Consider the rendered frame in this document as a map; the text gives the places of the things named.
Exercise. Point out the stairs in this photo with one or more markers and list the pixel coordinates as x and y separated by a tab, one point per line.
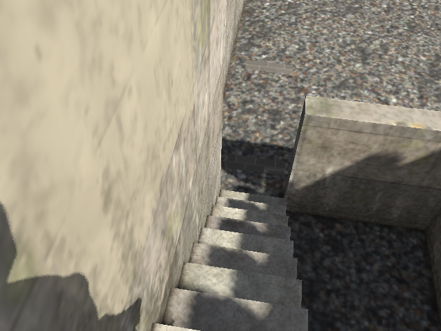
241	274

